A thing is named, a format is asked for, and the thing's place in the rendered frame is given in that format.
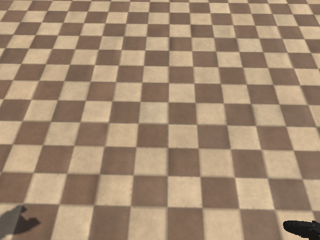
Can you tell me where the robot right hand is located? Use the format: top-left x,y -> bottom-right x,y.
283,220 -> 320,240

